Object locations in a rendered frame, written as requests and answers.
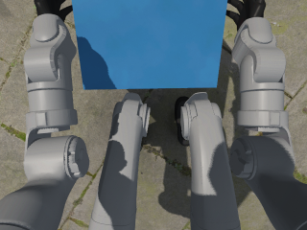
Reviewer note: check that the robot left upper arm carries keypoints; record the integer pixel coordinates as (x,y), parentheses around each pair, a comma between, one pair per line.
(52,165)

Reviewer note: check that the robot left hand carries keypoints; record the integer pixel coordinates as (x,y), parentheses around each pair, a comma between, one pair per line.
(52,7)

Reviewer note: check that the robot right forearm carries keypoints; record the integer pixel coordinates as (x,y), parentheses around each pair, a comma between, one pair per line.
(261,80)

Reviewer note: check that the robot right upper arm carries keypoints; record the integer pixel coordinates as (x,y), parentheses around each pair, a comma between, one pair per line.
(267,164)

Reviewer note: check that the robot right hand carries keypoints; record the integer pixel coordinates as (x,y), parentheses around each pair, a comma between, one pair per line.
(247,10)

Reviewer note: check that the robot right thigh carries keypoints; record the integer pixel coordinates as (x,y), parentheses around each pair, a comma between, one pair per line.
(213,203)

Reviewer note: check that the carton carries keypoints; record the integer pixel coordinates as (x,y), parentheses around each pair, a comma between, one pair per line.
(149,44)

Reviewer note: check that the right robot foot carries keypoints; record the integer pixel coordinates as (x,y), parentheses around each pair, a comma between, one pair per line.
(179,103)

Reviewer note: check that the robot left forearm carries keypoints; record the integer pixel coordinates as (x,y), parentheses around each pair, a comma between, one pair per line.
(48,73)

